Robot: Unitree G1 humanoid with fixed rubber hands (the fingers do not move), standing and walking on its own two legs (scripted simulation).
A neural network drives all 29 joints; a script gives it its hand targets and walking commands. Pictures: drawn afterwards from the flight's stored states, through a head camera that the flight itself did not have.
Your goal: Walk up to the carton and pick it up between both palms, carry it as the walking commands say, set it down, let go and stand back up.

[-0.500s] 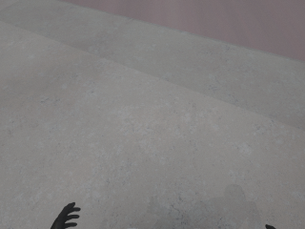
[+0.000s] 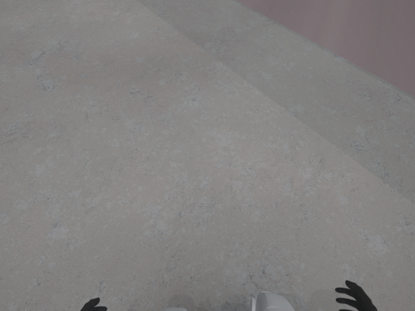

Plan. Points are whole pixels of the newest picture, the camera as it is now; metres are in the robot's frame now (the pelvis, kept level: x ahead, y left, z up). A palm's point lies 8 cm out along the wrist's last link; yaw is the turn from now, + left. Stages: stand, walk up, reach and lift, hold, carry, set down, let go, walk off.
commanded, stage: walk up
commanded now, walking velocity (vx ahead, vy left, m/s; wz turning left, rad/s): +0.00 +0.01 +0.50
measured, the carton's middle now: out of the picture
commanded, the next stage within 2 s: none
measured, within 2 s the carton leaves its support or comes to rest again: neither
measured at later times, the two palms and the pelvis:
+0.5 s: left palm out of the picture +0.00 +0.26 -0.10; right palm out of the picture +0.12 -0.28 -0.13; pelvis -0.02 -0.04 +0.00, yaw +16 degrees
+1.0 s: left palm out of the picture -0.04 +0.27 -0.11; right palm (336, 293) +0.18 -0.23 -0.12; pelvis -0.03 -0.02 +0.00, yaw +30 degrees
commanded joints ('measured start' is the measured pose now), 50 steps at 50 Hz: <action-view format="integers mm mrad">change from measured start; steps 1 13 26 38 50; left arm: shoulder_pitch -11 132 50 -20 -21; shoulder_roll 71 161 135 52 29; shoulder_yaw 16 51 69 19 5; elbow -57 -64 -61 -70 -89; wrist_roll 4 -9 2 3 -40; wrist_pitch -7 -52 -45 -9 -27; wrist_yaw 0 33 21 6 34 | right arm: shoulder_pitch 19 106 11 43 63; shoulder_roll -168 -80 -68 -174 -206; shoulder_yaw -42 -8 10 -4 0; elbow -52 -36 -55 -33 12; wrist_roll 1 11 11 19 10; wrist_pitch -10 -6 14 -30 -20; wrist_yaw -9 -14 28 -19 -11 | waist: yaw -37 16 -1 -36 -36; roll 195 -119 -182 154 225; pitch -150 -183 -133 -164 -184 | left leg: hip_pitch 98 -250 -193 122 38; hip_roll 226 -20 19 236 198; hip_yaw -212 -203 39 -221 -359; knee -155 153 259 -127 -73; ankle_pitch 406 -61 -209 518 493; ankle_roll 109 -39 -77 114 109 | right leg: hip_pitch -36 464 344 -90 131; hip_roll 2 -225 -255 -5 77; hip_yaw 46 272 38 67 46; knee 17 -742 -607 80 -397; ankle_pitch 20 175 600 22 83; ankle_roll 15 -74 -190 2 -24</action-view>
